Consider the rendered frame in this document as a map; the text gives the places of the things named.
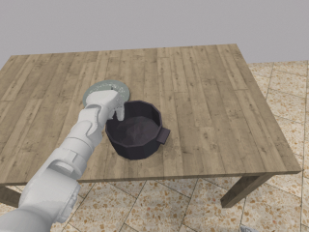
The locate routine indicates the pot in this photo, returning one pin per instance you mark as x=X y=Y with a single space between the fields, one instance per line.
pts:
x=141 y=132

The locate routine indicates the table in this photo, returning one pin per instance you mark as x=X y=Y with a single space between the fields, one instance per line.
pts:
x=219 y=120

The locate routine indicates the robot left hand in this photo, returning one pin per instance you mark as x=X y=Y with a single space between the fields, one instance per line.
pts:
x=111 y=99

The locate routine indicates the lid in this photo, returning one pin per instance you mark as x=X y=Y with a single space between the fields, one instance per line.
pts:
x=117 y=86

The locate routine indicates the left robot forearm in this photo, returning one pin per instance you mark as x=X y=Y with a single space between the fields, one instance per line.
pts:
x=71 y=157

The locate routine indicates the robot left upper arm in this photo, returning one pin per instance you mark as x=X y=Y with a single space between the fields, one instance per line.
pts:
x=50 y=200

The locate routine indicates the knob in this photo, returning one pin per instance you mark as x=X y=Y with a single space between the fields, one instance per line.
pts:
x=105 y=88

